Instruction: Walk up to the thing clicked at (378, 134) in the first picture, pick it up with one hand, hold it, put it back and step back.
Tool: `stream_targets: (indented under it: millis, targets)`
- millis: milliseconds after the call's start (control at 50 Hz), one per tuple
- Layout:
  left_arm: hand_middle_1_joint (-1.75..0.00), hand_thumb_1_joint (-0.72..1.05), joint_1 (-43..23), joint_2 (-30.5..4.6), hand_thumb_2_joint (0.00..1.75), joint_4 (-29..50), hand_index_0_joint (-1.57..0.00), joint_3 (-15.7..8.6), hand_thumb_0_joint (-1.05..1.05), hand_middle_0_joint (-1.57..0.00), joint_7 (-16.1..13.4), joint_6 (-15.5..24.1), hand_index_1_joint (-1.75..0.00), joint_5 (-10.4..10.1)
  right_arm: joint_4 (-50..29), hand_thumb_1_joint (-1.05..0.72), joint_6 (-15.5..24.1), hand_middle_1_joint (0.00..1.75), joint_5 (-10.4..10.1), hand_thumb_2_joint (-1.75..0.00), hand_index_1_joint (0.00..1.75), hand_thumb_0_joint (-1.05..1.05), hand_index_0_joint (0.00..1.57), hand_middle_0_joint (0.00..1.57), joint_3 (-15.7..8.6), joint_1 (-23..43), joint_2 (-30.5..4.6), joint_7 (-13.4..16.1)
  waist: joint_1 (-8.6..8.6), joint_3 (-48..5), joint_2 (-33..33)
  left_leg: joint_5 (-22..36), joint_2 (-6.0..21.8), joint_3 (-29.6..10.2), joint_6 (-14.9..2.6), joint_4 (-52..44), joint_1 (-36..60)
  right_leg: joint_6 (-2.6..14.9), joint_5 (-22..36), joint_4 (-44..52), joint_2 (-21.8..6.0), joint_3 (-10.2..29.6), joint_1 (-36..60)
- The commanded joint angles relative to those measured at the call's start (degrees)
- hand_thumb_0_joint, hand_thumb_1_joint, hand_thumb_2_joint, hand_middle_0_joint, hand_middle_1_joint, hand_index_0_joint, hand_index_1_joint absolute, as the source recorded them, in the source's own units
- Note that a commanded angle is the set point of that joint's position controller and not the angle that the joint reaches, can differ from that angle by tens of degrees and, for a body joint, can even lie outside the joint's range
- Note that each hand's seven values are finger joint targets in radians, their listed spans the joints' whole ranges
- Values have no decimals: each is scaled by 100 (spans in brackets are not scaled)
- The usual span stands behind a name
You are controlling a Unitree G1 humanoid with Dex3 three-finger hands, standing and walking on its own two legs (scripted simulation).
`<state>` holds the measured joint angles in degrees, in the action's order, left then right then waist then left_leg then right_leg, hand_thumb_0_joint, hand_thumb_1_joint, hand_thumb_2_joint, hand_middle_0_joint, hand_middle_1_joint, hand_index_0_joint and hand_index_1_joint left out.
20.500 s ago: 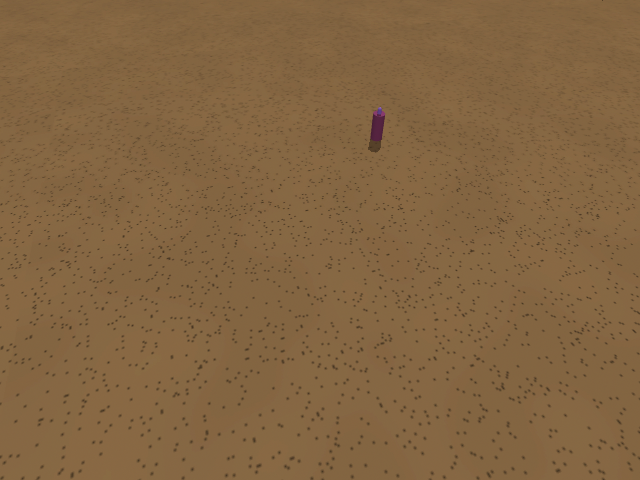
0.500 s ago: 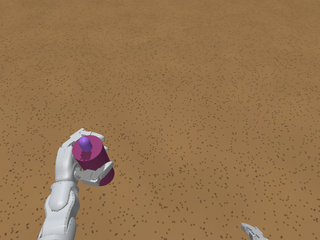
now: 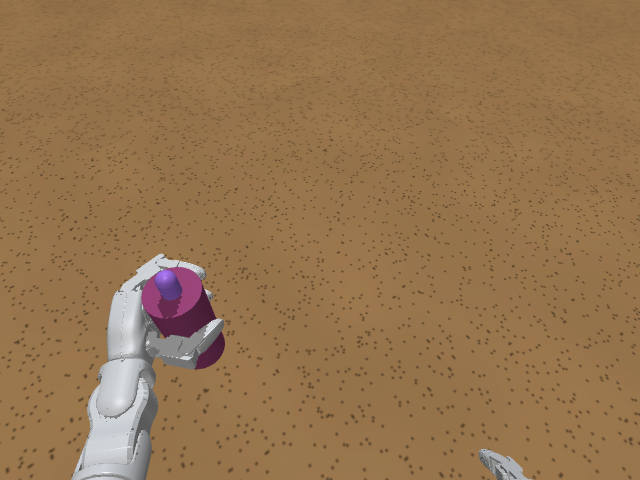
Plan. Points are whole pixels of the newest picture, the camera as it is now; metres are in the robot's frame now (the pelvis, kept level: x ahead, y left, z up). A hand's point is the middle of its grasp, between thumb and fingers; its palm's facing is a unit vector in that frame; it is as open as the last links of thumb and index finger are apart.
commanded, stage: hold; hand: left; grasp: from the side
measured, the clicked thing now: (185, 316) +0.33 +0.17 +0.04
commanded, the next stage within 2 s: crouch in 0.26 s
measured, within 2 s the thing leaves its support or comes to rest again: neither
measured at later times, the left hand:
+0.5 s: hand (187, 314) +0.33 +0.17 +0.04, palm faces +0.11 -0.99 -0.02, open 9.0 cm
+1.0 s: hand (212, 361) +0.36 +0.18 -0.17, palm faces +0.09 -1.00 -0.03, open 9.0 cm
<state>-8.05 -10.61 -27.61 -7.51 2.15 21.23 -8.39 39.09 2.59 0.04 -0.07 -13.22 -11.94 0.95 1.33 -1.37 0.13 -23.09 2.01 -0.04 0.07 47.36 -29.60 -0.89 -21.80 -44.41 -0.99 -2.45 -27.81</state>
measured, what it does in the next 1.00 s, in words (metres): lowers itself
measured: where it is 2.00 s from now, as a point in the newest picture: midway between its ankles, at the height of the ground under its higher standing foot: outside the picture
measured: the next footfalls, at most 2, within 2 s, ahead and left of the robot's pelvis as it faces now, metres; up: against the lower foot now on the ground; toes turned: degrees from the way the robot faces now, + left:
none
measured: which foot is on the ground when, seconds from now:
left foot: down 0.00-1.00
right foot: down 0.00-1.00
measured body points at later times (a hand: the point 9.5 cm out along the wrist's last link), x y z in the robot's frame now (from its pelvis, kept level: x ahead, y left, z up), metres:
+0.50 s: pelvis +0.00 +0.00 +0.00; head +0.03 +0.01 +0.45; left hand +0.32 +0.22 +0.05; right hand +0.12 -0.24 -0.10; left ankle +0.01 +0.12 -0.71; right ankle +0.01 -0.13 -0.71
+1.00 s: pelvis -0.03 +0.00 -0.15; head +0.11 +0.03 +0.28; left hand +0.35 +0.23 -0.17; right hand +0.09 -0.27 -0.26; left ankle +0.01 +0.12 -0.71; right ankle +0.01 -0.13 -0.71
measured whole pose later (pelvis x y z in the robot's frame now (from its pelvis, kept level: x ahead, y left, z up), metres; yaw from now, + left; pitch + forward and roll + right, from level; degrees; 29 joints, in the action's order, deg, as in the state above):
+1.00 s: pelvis -0.03 +0.00 -0.15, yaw -1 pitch +28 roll -3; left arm -24.4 -15.7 -52.5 -15.3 6.7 41.7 -7.8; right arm 39.2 3.6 3.3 -0.5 -9.5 -14.6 -3.0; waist 5.0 -10.6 -0.5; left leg -36.2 2.4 -2.6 0.5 89.5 -81.2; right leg -0.3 -35.5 -86.9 -1.2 -3.3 -79.1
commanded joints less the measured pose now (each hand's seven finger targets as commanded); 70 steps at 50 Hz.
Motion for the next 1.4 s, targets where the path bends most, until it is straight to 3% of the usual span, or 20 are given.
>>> stream_targets:
  millis: [0, 140, 220, 280, 360, 420, 440, 540, 740, 800, 820, 860, 880, 980, 1020, 1080, 1120, 1200, 1280, 1380]
  targets:
    - [-141, 30, -2030, -784, 126, 1782, -129, -370, 0, -128, -4, 633, -141, -176, -735, -91, 218, 30, -34, -91, 30, 0, 20, 20, -285, 181, -797, 79, -42, -1756, 302, 1356, -123, -16, 8, -733, 845, 157, 1468, 507, 125, -6, 683]
    - [-140, 30, -2041, -626, 123, 1712, -129, -72, 0, -128, 91, 558, -140, -165, -686, -92, 244, 30, -40, -91, 30, 0, 20, 20, -314, 93, -836, 57, 99, -1770, 328, 1617, -80, -81, 24, -692, 1011, 170, 1612, 461, 152, -57, 485]
    - [-138, 29, -2070, -592, 123, 1696, -126, -148, 0, -125, -1, 562, -138, -200, -667, -91, 255, 30, -27, -91, 30, 0, 20, 20, -288, 89, -804, 64, 93, -1740, 142, 1538, -82, -84, 6, -676, 930, 150, 1577, 474, 148, -68, 527]
    - [-139, 28, -2222, -831, 124, 1728, -128, -406, 0, -126, -72, 570, -140, -191, -679, -92, 270, 30, -38, -91, 30, 0, 20, 20, -262, 170, -792, 81, 30, -1615, 189, 1388, -102, -50, -4, -715, 837, 138, 1482, 511, 132, -35, 529]
    - [-137, 34, -1923, -792, 124, 1793, -127, -314, 0, -127, -113, 548, -137, -91, -727, -87, 234, 30, -22, -90, 30, 0, 20, 20, -271, 181, -778, 101, -31, -1788, 225, 1409, -150, 8, -12, -717, 849, 135, 1548, 569, 109, 1, 734]
    - [-136, 37, -1899, -759, 122, 1462, -129, -316, 0, -128, -90, 513, -135, -56, -699, -87, 219, 30, -25, -90, 30, 0, 20, 20, -280, 222, -772, 79, -19, -1519, 221, 1105, -135, -9, -7, -768, 641, 156, 1248, 571, 123, -15, 592]
    - [-135, 37, -1846, -539, 121, 1198, -129, -171, 0, -128, -57, 505, -135, -94, -704, -87, 219, 30, -35, -90, 30, 0, 20, 20, -279, 267, -775, 68, 68, -1211, 83, 917, -134, -1, -18, -766, 504, 149, 1092, 610, 124, -18, 402]
    - [-138, 33, -1862, -493, 123, 781, -129, -266, 0, -128, -1, 700, -137, -128, -609, -87, 252, 30, 5, -90, 30, 0, 20, 20, -346, 184, -807, -24, 90, -1206, -72, 815, -131, -23, -59, -479, 128, 146, 1028, 369, 104, -8, -6]
    - [-136, 26, -2913, -849, 122, -219, -126, -587, 0, -126, 188, 2037, -137, -51, -403, -90, 387, 30, 173, -91, 30, 0, 20, 20, -446, 49, -979, -218, 362, -2462, 300, 715, -135, -242, -53, 1394, -1225, 223, 729, -1567, 141, 9, -2136]
    - [-136, 25, -3050, -963, 122, -638, -125, -724, 0, -125, 289, 2435, -136, -91, -398, -89, 417, 30, 234, -91, 30, 0, 20, 20, -399, 86, -1009, -275, 312, -3004, 480, 525, -127, -317, -46, 2139, -1886, 256, 401, -2316, 147, -9, -3080]
    - [-136, 26, -2999, -919, 121, -895, -127, -681, 0, -127, 355, 2503, -136, -105, -462, -90, 405, 30, 235, -91, 30, 0, 20, 20, -415, 88, -1082, -283, 348, -3081, 530, 475, -128, -383, -24, 2334, -2111, 270, 308, -2609, 159, -52, -3417]
    - [-136, 26, -3334, -1367, 124, -790, -127, -986, 0, -127, 382, 2650, -137, -87, -472, -89, 352, 30, 267, -91, 30, 0, 20, 20, -363, 10, -1117, -309, 212, -3647, 704, 623, -147, -379, -26, 2744, -2447, 293, 361, -3005, 147, -21, -3681]
    - [-136, 25, -3320, -1353, 123, -949, -127, -919, 0, -127, 419, 2658, -137, -80, -526, -89, 316, 30, 267, -91, 30, 0, 20, 20, -360, 27, -1150, -310, 185, -3751, 816, 712, -153, -363, -21, 2882, -2519, 300, 407, -3151, 143, 4, -3762]
    - [-137, 25, -3588, -1555, 127, -1064, -127, -1251, 0, -128, 525, 2694, -139, -163, -425, -90, 175, 30, 320, -91, 30, 0, 20, 20, -345, -85, -1217, -337, 172, -4458, 820, 908, -161, -330, -45, 3623, -3235, 307, 586, -3815, 146, 81, -4146]
    - [-137, 27, -3865, -1625, 127, -1004, -127, -1314, 0, -127, 563, 2694, -139, -207, -366, -91, 136, 30, 336, -91, 30, 0, 20, 20, -359, -140, -1280, -341, 277, -4650, 808, 1033, -162, -342, -65, 3938, -3450, 300, 736, -4091, 151, 86, -4338]
    - [-139, 29, -3904, -1789, 129, -1348, -128, -1525, 0, -129, 587, 2702, -140, -148, -285, -91, 91, 30, 363, -91, 30, 0, 20, 20, -376, -177, -1297, -378, 361, -4689, 491, 878, -165, -331, -122, 4413, -4146, 274, 706, -4438, 161, 108, -4580]
    - [-139, 28, -4215, -1757, 129, -1517, -128, -1508, 0, -128, 662, 2759, -141, -139, -186, -92, 87, 30, 400, -91, 30, 0, 20, 20, -352, -176, -1271, -387, 530, -4729, 354, 761, -154, -329, -159, 4806, -4555, 238, 707, -4662, 149, 160, -4751]
    - [-138, 28, -4462, -1835, 128, -2209, -129, -1585, 0, -129, 770, 2854, -140, -32, -63, -91, 98, 30, 473, -91, 30, 0, 20, 20, -301, -155, -1298, -469, 586, -4502, 404, 442, -160, -334, -150, 5298, -5141, 289, 290, -5263, 174, 32, -5655]
    - [-142, 22, -4788, -2363, 131, -2671, -130, -1873, 0, -130, 787, 3009, -143, 181, -28, -91, 68, 30, 582, -91, 30, 0, 20, 20, -241, -80, -1363, -520, 550, -4205, 800, -482, -153, -272, -82, 5618, -5801, 343, -602, -5715, 180, -33, -6451]
    - [-141, 18, -5461, -2876, 130, -2309, -129, -2140, 0, -129, 725, 3104, -143, 208, -85, -91, 38, 30, 639, -91, 30, 0, 20, 20, -143, -78, -1435, -562, 584, -4645, 1144, -1103, -170, -141, -55, 5991, -6240, 300, -1079, -6068, 170, 11, -6423]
